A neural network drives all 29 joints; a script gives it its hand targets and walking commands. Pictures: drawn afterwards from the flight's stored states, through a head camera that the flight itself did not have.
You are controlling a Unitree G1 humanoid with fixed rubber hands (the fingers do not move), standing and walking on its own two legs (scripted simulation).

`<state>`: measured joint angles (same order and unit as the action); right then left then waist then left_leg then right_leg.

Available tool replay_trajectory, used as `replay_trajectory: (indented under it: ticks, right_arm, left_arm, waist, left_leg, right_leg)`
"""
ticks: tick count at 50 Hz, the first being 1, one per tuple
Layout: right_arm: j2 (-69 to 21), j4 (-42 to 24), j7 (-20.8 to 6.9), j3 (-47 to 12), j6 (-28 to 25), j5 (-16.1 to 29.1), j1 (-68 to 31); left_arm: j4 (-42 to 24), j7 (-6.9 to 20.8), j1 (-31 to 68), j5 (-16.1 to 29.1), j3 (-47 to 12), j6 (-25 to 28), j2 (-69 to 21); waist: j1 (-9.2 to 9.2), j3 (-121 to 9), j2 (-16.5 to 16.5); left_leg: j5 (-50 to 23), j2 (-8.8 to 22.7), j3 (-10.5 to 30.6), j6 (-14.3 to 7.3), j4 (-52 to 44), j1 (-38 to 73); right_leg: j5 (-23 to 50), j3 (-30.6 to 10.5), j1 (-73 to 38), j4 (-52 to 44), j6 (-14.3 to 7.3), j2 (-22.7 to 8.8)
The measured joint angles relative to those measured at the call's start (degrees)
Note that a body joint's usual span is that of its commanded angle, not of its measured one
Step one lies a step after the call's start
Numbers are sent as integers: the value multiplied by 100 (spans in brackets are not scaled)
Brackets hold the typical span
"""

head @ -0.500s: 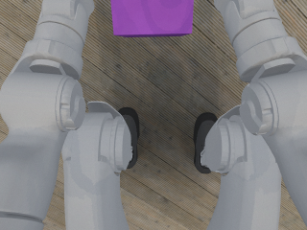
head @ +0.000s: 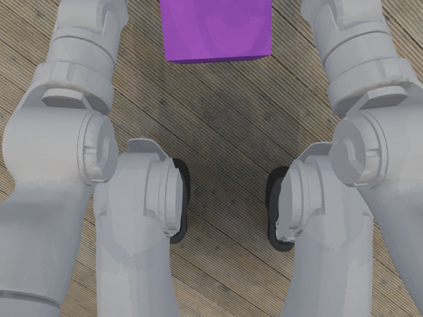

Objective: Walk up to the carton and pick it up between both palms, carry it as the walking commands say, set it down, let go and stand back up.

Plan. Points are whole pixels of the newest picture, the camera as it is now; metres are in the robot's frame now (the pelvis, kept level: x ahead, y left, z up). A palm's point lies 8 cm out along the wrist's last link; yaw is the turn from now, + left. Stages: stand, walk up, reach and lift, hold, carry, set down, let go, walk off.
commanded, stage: reach and lift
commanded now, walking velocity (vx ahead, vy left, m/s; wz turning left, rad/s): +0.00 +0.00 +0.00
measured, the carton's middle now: out of the picture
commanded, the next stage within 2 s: none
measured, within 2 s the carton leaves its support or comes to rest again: leaves its support in 0.50 s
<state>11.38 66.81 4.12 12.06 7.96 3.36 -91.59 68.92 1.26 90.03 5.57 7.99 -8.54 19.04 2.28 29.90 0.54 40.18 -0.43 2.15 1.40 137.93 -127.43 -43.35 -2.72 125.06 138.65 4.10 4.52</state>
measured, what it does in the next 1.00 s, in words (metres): stands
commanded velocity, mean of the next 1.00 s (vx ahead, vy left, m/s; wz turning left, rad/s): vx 0.00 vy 0.00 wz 0.00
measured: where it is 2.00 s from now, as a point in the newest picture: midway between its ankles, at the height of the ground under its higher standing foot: (228, 216)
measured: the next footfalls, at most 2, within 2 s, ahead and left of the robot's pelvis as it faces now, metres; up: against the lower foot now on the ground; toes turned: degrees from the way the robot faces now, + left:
none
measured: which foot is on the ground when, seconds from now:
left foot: down 0.00-1.00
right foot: down 0.00-1.00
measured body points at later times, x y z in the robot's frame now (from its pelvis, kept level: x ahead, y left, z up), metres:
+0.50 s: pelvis +0.00 +0.00 +0.00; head +0.36 +0.02 +0.25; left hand +0.54 +0.17 -0.18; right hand +0.56 -0.08 -0.17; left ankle +0.09 +0.13 -0.29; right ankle +0.08 -0.13 -0.29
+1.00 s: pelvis -0.03 +0.00 +0.04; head +0.34 +0.04 +0.29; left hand +0.54 +0.16 -0.13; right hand +0.55 -0.07 -0.10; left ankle +0.09 +0.13 -0.29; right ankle +0.08 -0.14 -0.29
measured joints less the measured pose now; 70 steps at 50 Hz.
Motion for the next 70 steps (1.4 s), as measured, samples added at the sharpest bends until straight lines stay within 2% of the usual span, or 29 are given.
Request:
replay_trajectory:
  ticks: [15, 20, 24, 29, 33, 36, 41, 44, 48, 53, 63, 66, 70]
  right_arm:
    - [16, 40, 202, -237, -6, 210, 30]
    - [9, -47, 380, -315, 51, 313, 85]
    - [-36, -253, 538, -318, 169, 334, 171]
    - [-185, -547, 700, -200, 366, 198, 273]
    - [-285, -757, 856, -49, 471, 134, 292]
    - [-421, -907, 965, 199, 513, -79, 263]
    - [-624, -1188, 942, 655, 664, -504, 194]
    - [-787, -1357, 882, 850, 686, -762, 192]
    - [-863, -1644, 758, 1115, 807, -1007, 253]
    - [-855, -2012, 677, 1314, 925, -1037, 354]
    - [-1067, -2592, 1281, 1262, 888, -850, 656]
    - [-1125, -2744, 1502, 1203, 959, -769, 758]
    - [-1215, -2759, 1608, 1231, 996, -850, 754]
  left_arm:
    - [16, -251, -36, 199, -228, 10, -59]
    - [-36, -350, -83, 295, -434, -52, -91]
    - [-112, -538, -127, 340, -587, -171, -139]
    - [-271, -770, -201, 396, -688, -383, -150]
    - [-472, -911, -242, 297, -641, -549, -196]
    - [-596, -1025, -227, 217, -482, -641, -240]
    - [-677, -1302, -134, -107, -170, -791, -369]
    - [-866, -1465, -131, -87, -211, -924, -314]
    - [-943, -1432, -35, -168, -136, -1011, -346]
    - [-1163, -1602, -5, -254, -172, -1117, -509]
    - [-1796, -2056, -251, -4, -427, -1311, -684]
    - [-1870, -2108, -331, 49, -407, -1346, -749]
    - [-1952, -2088, -408, 24, -305, -1384, -770]
  waist:
    - [14, 1, -54]
    - [-11, 0, -92]
    - [-28, 2, -99]
    - [-84, 8, -2]
    - [-72, 12, 78]
    - [-92, 12, 123]
    - [-86, 7, 146]
    - [-157, 12, 142]
    - [-197, 10, 131]
    - [-190, 12, 114]
    - [-190, 22, 99]
    - [-170, 24, 106]
    - [-184, 23, 141]
  left_leg:
    - [8, -43, 30, 27, 45, 26]
    - [-20, -93, 52, 42, 14, 54]
    - [-62, -152, 101, 87, -51, 111]
    - [-154, -232, 180, 190, -211, 218]
    - [-260, -280, 249, 261, -367, 299]
    - [-364, -309, 265, 281, -486, 338]
    - [-517, -322, 256, 252, -643, 355]
    - [-595, -344, 226, 210, -727, 359]
    - [-665, -375, 199, 153, -835, 371]
    - [-709, -418, 210, 93, -973, 407]
    - [-772, -538, 249, 115, -1209, 597]
    - [-800, -554, 249, 133, -1286, 712]
    - [-858, -555, 263, 160, -1406, 856]
  right_leg:
    - [-25, -6, -49, 40, 19, 33]
    - [-38, -35, -116, 7, 67, 86]
    - [-24, -56, -196, -57, 120, 167]
    - [54, -61, -290, -200, 134, 246]
    - [192, -20, -337, -355, 100, 252]
    - [288, -6, -374, -462, 87, 229]
    - [428, -16, -414, -631, 117, 216]
    - [471, -45, -458, -722, 152, 190]
    - [494, -69, -530, -849, 191, 148]
    - [498, -52, -639, -1028, 207, 89]
    - [480, -77, -889, -1248, 225, 74]
    - [496, -88, -993, -1304, 252, 62]
    - [569, -80, -1108, -1407, 225, 60]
